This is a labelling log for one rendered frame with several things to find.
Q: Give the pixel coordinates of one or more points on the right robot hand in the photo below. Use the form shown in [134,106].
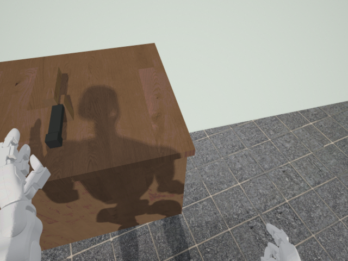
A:
[286,250]

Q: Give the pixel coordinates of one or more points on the left robot hand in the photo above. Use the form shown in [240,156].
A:
[14,186]

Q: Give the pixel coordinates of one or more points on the robot left forearm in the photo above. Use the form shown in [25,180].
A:
[20,232]

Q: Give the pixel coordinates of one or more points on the counter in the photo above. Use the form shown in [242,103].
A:
[125,143]

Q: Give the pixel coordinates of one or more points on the tap lever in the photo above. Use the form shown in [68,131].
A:
[53,139]

